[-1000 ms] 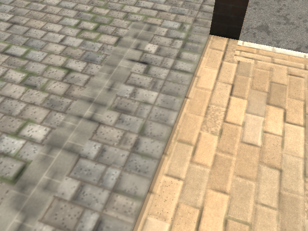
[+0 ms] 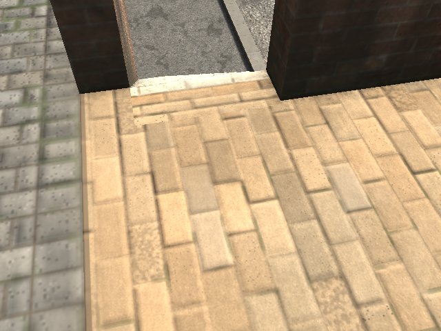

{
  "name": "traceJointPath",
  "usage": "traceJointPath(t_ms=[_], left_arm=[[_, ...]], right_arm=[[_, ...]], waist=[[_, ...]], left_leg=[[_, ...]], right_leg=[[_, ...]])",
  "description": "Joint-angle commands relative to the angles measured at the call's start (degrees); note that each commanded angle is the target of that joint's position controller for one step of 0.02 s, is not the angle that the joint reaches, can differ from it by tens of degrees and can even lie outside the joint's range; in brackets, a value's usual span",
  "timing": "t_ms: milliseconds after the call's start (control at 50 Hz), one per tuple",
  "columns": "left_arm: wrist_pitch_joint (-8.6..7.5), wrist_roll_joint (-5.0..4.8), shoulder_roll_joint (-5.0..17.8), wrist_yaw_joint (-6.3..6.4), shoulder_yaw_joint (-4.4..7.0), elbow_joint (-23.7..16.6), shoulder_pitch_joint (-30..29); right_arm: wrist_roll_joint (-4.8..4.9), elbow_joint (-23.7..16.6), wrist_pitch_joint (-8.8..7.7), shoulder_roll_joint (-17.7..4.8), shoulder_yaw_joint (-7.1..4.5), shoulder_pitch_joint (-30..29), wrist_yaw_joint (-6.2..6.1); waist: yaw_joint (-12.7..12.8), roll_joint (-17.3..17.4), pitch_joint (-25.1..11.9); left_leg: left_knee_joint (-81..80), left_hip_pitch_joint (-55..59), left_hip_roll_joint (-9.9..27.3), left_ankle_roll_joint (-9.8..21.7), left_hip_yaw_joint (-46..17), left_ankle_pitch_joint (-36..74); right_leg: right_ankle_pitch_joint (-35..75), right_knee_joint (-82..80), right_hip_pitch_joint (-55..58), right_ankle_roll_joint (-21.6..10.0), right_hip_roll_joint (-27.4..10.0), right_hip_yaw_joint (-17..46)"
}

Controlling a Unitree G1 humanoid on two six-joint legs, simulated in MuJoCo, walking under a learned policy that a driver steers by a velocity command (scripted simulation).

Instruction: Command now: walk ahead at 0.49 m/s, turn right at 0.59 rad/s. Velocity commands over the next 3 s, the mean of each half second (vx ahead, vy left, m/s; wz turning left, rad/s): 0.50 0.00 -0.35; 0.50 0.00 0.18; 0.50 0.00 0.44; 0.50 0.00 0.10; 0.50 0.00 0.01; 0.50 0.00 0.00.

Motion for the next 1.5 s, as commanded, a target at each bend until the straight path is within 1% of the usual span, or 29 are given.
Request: traceJointPath(t_ms=[20,140,220,260,300,320,340,360,400,440,500,620,740,800,840,860,880,900,920,960,1000,1080,1300,1360,1400,1420,1440,1460,1500], left_arm=[[0.87,0.34,-0.8,-1.30,-0.60,-3.9,0.7],[0.17,-0.21,-2.1,-2.69,-2.21,-8.7,-12.5],[-0.07,0.30,-1.2,-2.38,-2.43,-9.8,-17.1],[-0.37,0.83,-0.3,-1.76,-2.08,-9.2,-15.7],[-1.37,1.35,1.3,-1.03,-1.07,-4.7,-3.4],[-1.94,2.24,4.5,-0.32,0.11,-1.7,5.9],[-2.00,2.77,10.9,0.62,1.63,-1.1,12.4],[-1.26,0.39,11.4,1.17,2.04,-0.9,13.5],[-1.71,-0.99,6.7,1.24,0.86,-0.4,5.0],[-2.50,-1.46,2.5,1.17,-0.31,-0.2,0.6],[-3.81,-1.83,2.1,1.23,-0.58,1.5,2.7],[-4.08,-1.66,2.4,1.28,-0.93,4.6,8.9],[-4.31,-0.63,3.2,2.35,-1.17,7.3,13.1],[-4.20,-0.35,4.3,3.16,-1.09,7.8,11.8],[-3.67,-0.05,5.9,3.42,-0.71,7.8,10.7],[-3.30,-0.24,6.4,3.45,-0.67,7.3,10.1],[-3.50,-1.31,4.4,3.19,-1.36,4.7,10.5],[-4.15,-2.24,2.3,2.07,-1.31,3.1,12.5],[-4.56,-1.03,4.8,1.77,-0.91,1.7,7.5],[-5.50,-1.25,3.7,1.46,-1.20,0.0,2.1],[-3.56,0.30,2.2,1.46,-1.42,-0.7,2.3],[-1.02,0.79,1.3,1.07,-1.69,-3.1,-1.4],[-2.03,-0.61,2.8,0.53,-2.51,-11.7,-21.6],[-2.27,-0.54,3.8,0.63,-2.34,-11.0,-16.4],[-2.99,-0.26,6.7,1.78,-0.99,-7.4,-3.5],[-3.49,1.03,10.0,2.73,-0.07,-6.5,5.6],[-3.16,2.48,15.3,2.91,1.15,-6.0,9.0],[-2.80,1.35,12.4,2.05,1.06,-4.9,7.7],[-2.82,0.04,3.9,0.70,-0.76,-5.7,0.8]], right_arm=[[0.34,-1.2,-1.83,-3.4,-0.39,3.7,0.38],[0.19,0.4,-1.64,-4.4,-0.20,7.6,0.44],[0.17,3.0,-0.58,-6.3,-0.30,12.9,0.06],[0.17,4.3,0.37,-7.4,-0.35,14.2,-0.21],[0.53,5.0,1.46,-8.1,-0.18,14.3,-0.35],[0.83,4.0,1.54,-6.9,0.32,13.8,-0.36],[2.54,0.5,1.17,-0.8,1.81,16.3,0.80],[1.96,0.5,1.24,-5.9,0.09,13.7,0.52],[1.65,-1.4,0.64,-4.9,0.11,6.0,0.75],[-0.09,0.3,1.96,-3.2,0.17,8.4,1.03],[-0.89,0.9,3.72,-1.7,-0.01,8.7,2.05],[-0.47,-3.4,3.87,-1.9,0.14,-5.3,2.33],[0.02,-6.1,3.47,-2.0,0.85,-13.3,2.59],[-0.28,-6.2,2.98,-2.4,0.47,-11.5,2.40],[-0.48,-3.5,2.51,-3.9,-0.57,-2.5,1.85],[-1.01,-0.7,2.10,-5.6,-1.53,6.2,1.59],[-1.89,0.5,2.00,-11.5,-3.33,14.2,0.99],[-0.36,0.6,2.68,-14.4,-4.30,13.4,1.20],[1.02,0.0,3.07,-13.7,-4.04,8.8,1.62],[0.74,-0.7,3.12,-7.8,-2.61,3.6,1.29],[1.05,-0.4,2.56,-5.4,-1.73,2.2,0.83],[1.45,0.0,1.41,-8.3,-2.29,5.5,0.65],[0.07,-0.8,2.04,-9.9,-2.80,13.9,-0.44],[0.27,-1.1,1.51,-10.2,-2.82,11.5,-0.66],[0.32,-0.8,0.90,-10.7,-2.76,10.3,0.01],[0.73,-2.0,0.46,-8.5,-2.06,9.7,0.41],[2.81,-2.7,0.64,-3.5,-0.99,16.5,0.46],[0.84,-1.5,1.35,-7.3,-1.04,17.0,0.04],[0.39,-1.9,1.89,-6.9,-0.76,10.2,0.83]], waist=[[0.7,6.5,-0.6],[-1.4,6.5,1.7],[-2.8,6.7,3.1],[-1.7,7.7,1.8],[3.8,7.1,-5.2],[7.4,5.4,-11.2],[7.5,-7.9,-20.0],[7.6,-4.1,-21.5],[3.6,0.2,-7.4],[-0.9,0.6,-3.2],[-2.6,-0.1,-2.2],[0.0,-0.5,2.5],[2.1,-0.5,5.0],[0.3,-0.7,3.6],[-3.5,-1.3,-2.3],[-7.2,-0.2,-7.1],[-9.4,6.5,-13.6],[-6.0,18.9,-19.0],[-4.9,10.1,-14.7],[-2.2,1.1,-3.6],[0.9,1.9,-2.1],[0.9,3.8,-1.3],[-6.0,6.8,-0.5],[-3.1,8.1,-1.9],[2.7,6.0,-7.9],[6.7,1.9,-14.4],[4.0,-10.3,-19.6],[2.4,-7.2,-16.8],[1.3,1.8,-5.6]], left_leg=[[-14.0,4.1,17.5,6.8,-12.2,9.9],[-14.0,3.9,14.3,4.6,-0.7,18.2],[-12.8,11.4,17.0,4.9,-0.2,22.9],[-6.6,16.0,17.7,4.7,0.9,38.0],[10.0,15.2,16.3,3.4,3.5,46.0],[22.6,5.0,14.8,2.3,3.6,32.9],[45.1,-18.2,6.8,-0.8,4.6,-3.5],[54.5,-24.5,2.5,-0.9,-4.4,-20.3],[50.2,-26.6,7.3,0.0,-8.5,-10.4],[43.7,-20.1,9.2,-0.7,-8.8,-7.4],[40.8,-18.1,8.8,-1.8,-7.8,-4.5],[26.9,-25.9,9.2,-3.2,-6.4,7.7],[15.5,-24.5,5.9,0.6,-5.1,9.9],[12.3,-19.3,2.7,3.8,-2.5,3.7],[10.4,-8.8,-1.8,6.2,-0.1,-0.7],[7.2,2.7,-2.3,7.9,-1.6,0.7],[5.7,18.7,9.8,12.8,-19.1,-3.4],[-4.1,30.4,22.0,20.9,-50.5,-1.3],[-6.0,27.6,20.4,19.6,-47.6,-2.0],[-7.9,12.6,17.1,15.7,-34.6,6.4],[-9.2,4.8,12.5,13.0,-28.0,13.0],[-11.1,1.3,9.3,12.7,-24.1,16.2],[-5.5,14.7,9.1,8.8,-28.3,23.7],[-2.3,11.4,9.2,5.9,-27.8,29.0],[11.6,8.5,5.8,3.9,-24.9,38.3],[25.6,1.1,2.8,2.7,-22.5,26.8],[43.2,-16.1,-6.8,0.3,-16.0,-10.3],[49.5,-22.2,-4.3,0.6,-16.4,-19.0],[48.4,-21.3,0.2,0.4,-16.3,-10.8]], right_leg=[[4.7,-0.9,-8.1,0.4,-3.9,1.5],[17.2,-22.2,-4.8,0.8,-2.7,-4.1],[11.9,-31.0,-1.8,-0.9,-0.7,-6.9],[5.7,-33.9,2.1,-2.7,2.0,-8.5],[6.3,-40.5,17.8,-5.0,5.7,-9.5],[5.3,-40.1,33.0,-7.1,0.2,-2.9],[2.8,-41.9,53.5,-14.3,-19.4,24.5],[10.3,-48.4,51.7,-15.9,-23.4,36.7],[19.3,-50.5,36.8,-11.5,-17.0,18.8],[20.8,-54.3,26.3,-7.5,-12.0,10.6],[22.7,-57.7,22.7,-7.6,-9.9,6.8],[23.5,-60.7,25.1,-7.3,-8.5,3.0],[27.9,-60.5,32.9,-5.5,-11.4,-2.9],[44.9,-53.4,37.0,-3.9,-12.3,-6.4],[59.4,-38.3,38.0,-2.7,-11.7,-8.7],[54.6,-25.6,32.9,-1.4,-10.1,-10.4],[35.9,-6.1,17.2,0.5,-6.5,-12.1],[-11.1,13.2,-2.5,2.9,6.7,-7.3],[-8.4,15.7,-9.3,1.8,2.4,1.6],[-0.7,7.7,-8.3,2.0,-2.5,1.1],[-0.2,1.3,-2.5,3.7,-4.2,1.3],[3.1,-7.1,-3.5,6.7,-4.2,-1.0],[14.7,-31.6,-9.0,7.2,-0.6,-1.0],[12.7,-38.5,5.0,4.4,1.0,-1.7],[9.3,-41.9,22.2,1.6,2.3,-2.9],[1.1,-42.8,34.7,-1.3,-7.2,6.9],[-4.7,-48.1,47.2,-8.7,-22.1,33.7],[-7.8,-52.5,43.1,-10.5,-24.0,43.6],[3.0,-52.3,29.4,-8.3,-17.3,25.6]])
Next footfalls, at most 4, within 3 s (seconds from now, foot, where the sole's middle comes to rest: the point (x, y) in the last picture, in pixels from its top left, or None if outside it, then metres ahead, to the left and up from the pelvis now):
0.32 right None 0.32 -0.14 -0.78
0.86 left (228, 274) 0.65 -0.01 -0.78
1.42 right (264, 191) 0.97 -0.14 -0.78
1.90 left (193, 158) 1.13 0.13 -0.78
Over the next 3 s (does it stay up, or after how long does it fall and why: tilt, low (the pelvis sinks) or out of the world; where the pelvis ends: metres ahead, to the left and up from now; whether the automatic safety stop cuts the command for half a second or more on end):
stays up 1.53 0.09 -0.02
